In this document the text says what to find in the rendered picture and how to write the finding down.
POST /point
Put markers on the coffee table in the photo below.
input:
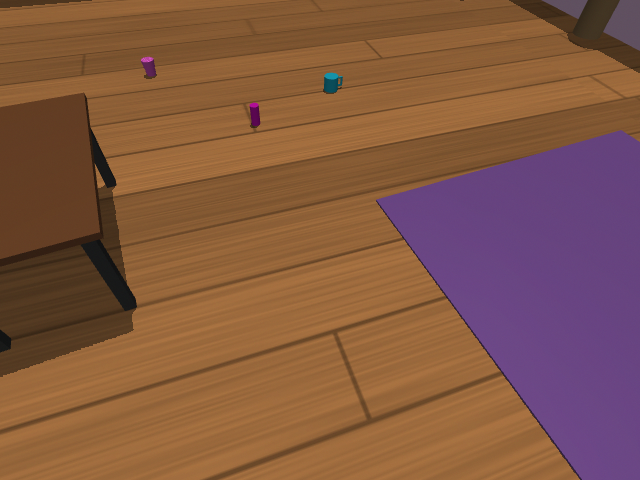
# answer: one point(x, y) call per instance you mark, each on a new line
point(48, 187)

